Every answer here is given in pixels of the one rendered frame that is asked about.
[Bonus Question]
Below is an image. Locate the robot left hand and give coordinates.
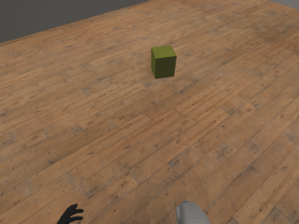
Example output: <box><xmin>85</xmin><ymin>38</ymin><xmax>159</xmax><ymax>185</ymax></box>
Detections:
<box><xmin>57</xmin><ymin>203</ymin><xmax>84</xmax><ymax>224</ymax></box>

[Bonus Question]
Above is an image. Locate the carton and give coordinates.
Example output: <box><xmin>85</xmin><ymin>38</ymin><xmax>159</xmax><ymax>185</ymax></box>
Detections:
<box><xmin>150</xmin><ymin>45</ymin><xmax>177</xmax><ymax>79</ymax></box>

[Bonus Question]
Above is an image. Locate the right robot thigh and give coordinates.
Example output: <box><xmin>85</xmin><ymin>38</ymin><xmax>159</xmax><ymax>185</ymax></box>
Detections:
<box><xmin>176</xmin><ymin>202</ymin><xmax>211</xmax><ymax>224</ymax></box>

